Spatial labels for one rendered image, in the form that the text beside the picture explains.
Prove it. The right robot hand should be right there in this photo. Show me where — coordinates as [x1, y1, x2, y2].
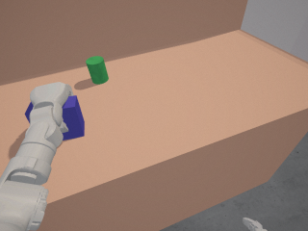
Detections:
[243, 218, 267, 231]

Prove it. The robot left upper arm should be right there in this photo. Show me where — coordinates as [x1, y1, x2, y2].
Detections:
[0, 180, 49, 231]

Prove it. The table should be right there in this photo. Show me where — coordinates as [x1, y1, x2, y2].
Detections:
[0, 0, 308, 231]

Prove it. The left robot hand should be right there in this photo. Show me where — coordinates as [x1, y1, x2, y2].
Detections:
[30, 82, 74, 133]

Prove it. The robot left forearm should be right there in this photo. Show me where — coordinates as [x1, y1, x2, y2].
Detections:
[0, 99, 64, 189]

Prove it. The sponge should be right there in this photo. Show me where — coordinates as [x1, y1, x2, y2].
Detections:
[24, 95, 85, 141]

